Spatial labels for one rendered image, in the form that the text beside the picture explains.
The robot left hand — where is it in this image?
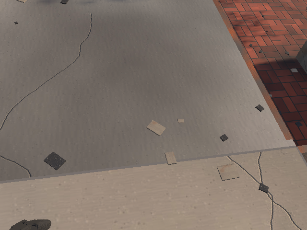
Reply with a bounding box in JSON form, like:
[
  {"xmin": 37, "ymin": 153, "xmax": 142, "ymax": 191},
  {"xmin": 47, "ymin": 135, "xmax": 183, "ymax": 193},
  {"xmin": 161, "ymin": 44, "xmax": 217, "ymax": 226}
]
[{"xmin": 10, "ymin": 219, "xmax": 52, "ymax": 230}]

